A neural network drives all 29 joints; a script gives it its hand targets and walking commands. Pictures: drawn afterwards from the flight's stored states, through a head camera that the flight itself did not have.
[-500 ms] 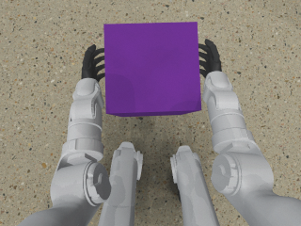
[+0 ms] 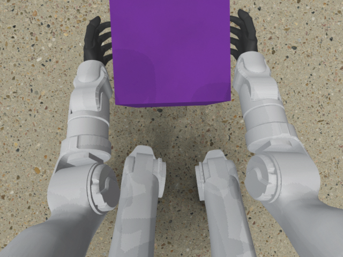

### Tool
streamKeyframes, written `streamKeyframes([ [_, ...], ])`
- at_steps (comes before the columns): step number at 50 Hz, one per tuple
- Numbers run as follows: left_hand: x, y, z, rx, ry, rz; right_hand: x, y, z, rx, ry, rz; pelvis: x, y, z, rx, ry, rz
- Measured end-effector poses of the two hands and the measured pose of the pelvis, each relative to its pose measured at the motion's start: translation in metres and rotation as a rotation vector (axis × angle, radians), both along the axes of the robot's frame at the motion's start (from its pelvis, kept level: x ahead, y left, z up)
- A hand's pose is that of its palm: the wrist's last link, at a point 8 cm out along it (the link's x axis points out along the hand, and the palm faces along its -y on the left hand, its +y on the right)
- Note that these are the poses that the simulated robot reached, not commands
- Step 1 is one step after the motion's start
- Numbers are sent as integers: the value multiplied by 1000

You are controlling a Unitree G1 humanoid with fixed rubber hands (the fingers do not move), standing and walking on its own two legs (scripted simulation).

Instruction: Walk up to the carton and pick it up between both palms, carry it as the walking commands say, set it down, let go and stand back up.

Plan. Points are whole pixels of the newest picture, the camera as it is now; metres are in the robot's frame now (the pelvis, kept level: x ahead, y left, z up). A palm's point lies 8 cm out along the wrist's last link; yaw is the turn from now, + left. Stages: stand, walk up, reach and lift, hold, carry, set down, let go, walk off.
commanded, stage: set down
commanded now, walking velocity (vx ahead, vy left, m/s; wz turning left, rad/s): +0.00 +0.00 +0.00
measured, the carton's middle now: (170, 62) +0.51 +0.04 -0.20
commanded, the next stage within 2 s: none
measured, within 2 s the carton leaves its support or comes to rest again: rests again in 1.80 s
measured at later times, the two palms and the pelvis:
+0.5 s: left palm (106, 64) +0.50 +0.19 -0.19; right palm (234, 56) +0.53 -0.11 -0.19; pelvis +0.00 +0.00 -0.04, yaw -1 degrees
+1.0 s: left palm (109, 67) +0.50 +0.19 -0.21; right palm (234, 58) +0.53 -0.11 -0.20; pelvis +0.00 +0.00 -0.05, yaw +0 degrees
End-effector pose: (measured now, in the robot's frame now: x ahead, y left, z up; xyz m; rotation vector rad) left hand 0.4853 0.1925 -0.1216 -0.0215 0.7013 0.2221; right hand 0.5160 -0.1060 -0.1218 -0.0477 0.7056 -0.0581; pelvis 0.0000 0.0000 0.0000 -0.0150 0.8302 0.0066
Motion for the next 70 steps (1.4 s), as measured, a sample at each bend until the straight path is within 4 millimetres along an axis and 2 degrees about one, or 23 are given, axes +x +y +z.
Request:
streamKeyframes([
  [21, 8, 2, -69, 4, 34, -11, 10, 2, -66, -5, 32, 3, -2, 3, -38, -5, -39, -13],
  [32, 20, -2, -70, -2, 13, -6, 21, -2, -67, -3, 9, 3, 1, 1, -48, 6, -67, -13],
  [45, 4, -2, -89, -5, 64, -7, 8, -2, -86, -13, 55, 19, 0, -2, -51, 11, -81, -14],
  [57, 18, -4, -83, -11, 29, -21, 23, -6, -77, -14, 17, 16, -1, -1, -56, 10, -101, -13],
  [64, 8, -5, -101, -10, 89, -41, 11, -8, -95, -18, 75, 35, 1, 0, -56, 8, -92, -16],
  [70, 4, 2, -111, 7, 116, -46, 5, -3, -112, -7, 101, 56, 4, 0, -57, 11, -99, -16],
])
